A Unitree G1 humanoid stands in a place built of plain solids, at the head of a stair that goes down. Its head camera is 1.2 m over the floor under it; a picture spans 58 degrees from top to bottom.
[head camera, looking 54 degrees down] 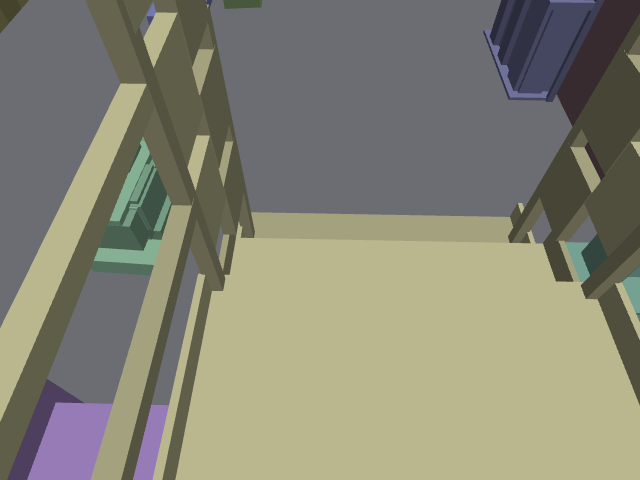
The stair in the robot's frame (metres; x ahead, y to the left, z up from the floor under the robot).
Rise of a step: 0.18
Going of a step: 0.28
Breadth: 1.25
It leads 1 degrees to the right of straight ahead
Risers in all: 3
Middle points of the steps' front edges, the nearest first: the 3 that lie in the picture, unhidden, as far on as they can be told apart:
0.72 -0.26 0.00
1.00 -0.27 -0.18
1.28 -0.28 -0.36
